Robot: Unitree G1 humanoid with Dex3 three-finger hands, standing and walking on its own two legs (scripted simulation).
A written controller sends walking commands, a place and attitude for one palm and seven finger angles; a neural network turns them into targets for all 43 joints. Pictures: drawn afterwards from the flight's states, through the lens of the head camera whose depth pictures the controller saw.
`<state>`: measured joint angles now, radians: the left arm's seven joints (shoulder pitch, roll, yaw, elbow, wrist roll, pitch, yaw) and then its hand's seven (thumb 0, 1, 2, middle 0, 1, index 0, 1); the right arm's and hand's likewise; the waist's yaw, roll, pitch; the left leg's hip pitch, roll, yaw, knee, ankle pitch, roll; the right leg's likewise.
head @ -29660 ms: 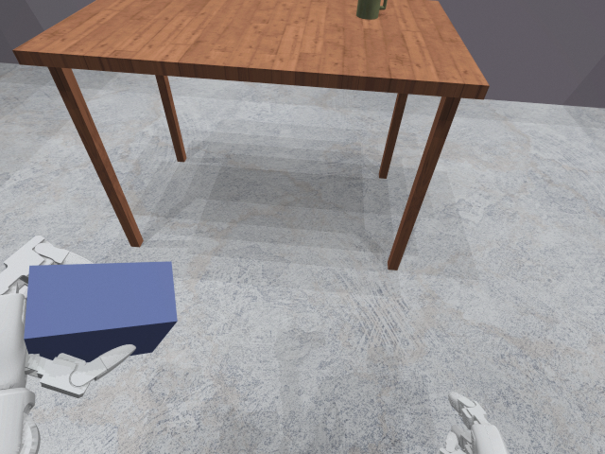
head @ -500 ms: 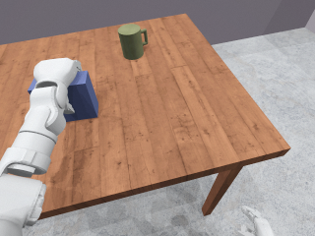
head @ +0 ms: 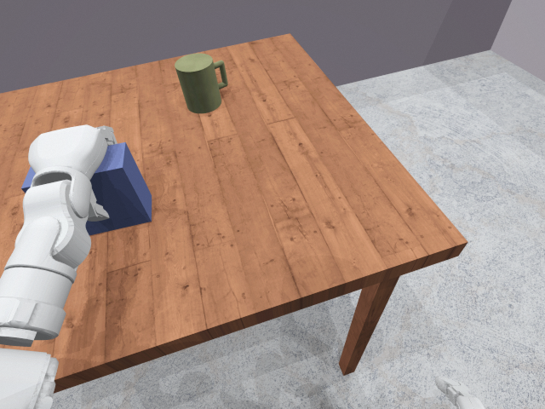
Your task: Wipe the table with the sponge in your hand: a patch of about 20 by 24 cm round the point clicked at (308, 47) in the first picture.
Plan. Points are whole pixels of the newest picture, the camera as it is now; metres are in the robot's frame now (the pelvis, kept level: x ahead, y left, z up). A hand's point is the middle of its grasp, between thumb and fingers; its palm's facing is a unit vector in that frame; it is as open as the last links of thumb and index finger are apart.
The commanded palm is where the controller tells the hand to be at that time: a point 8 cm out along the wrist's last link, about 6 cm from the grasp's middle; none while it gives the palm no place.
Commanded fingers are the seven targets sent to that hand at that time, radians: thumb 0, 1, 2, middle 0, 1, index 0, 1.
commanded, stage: wipe back along the middle lane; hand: left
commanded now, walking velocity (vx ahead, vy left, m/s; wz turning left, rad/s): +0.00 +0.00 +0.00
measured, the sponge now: (101, 201) +0.38 +0.30 +0.11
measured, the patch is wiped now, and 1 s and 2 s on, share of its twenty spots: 0.30 0.65 0.70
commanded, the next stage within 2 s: slide across to the third lane in 1.18 s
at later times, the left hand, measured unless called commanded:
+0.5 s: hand (89, 202) +0.34 +0.28 +0.15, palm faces +0.07 +0.00 -1.00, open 10.4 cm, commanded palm +0.30 +0.27 +0.17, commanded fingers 0.00 0.10 1.30 -1.20 -1.60 -1.20 -1.60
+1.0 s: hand (83, 230) +0.29 +0.26 +0.15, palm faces +0.16 -0.07 -0.99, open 10.4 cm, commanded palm +0.24 +0.25 +0.17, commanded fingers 0.00 0.10 1.30 -1.20 -1.60 -1.20 -1.60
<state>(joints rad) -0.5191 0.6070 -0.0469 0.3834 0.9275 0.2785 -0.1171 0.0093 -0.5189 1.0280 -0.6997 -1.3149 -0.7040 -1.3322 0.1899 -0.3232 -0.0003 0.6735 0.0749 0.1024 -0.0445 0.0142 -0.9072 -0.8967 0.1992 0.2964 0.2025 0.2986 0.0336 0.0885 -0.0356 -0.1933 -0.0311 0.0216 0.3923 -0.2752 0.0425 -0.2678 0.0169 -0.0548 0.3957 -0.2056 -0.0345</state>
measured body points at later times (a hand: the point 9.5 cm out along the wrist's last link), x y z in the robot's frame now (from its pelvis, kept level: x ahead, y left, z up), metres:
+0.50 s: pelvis +0.00 +0.01 +0.00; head +0.01 -0.03 +0.45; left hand +0.33 +0.28 +0.20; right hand +0.21 -0.22 -0.11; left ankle -0.05 +0.09 -0.74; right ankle +0.00 -0.10 -0.74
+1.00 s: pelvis +0.00 +0.01 +0.00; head +0.01 -0.04 +0.44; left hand +0.28 +0.26 +0.20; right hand +0.24 -0.19 -0.10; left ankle -0.05 +0.09 -0.74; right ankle +0.00 -0.10 -0.74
